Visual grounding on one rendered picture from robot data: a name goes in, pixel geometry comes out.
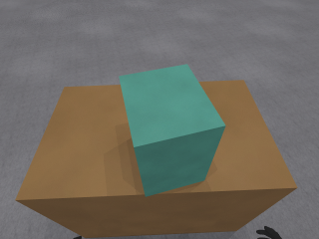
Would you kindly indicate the robot right hand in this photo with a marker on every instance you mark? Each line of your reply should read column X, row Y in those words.
column 269, row 232

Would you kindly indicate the pedestal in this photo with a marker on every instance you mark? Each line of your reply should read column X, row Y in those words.
column 85, row 175

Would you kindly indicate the carton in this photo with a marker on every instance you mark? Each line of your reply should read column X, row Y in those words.
column 174, row 127

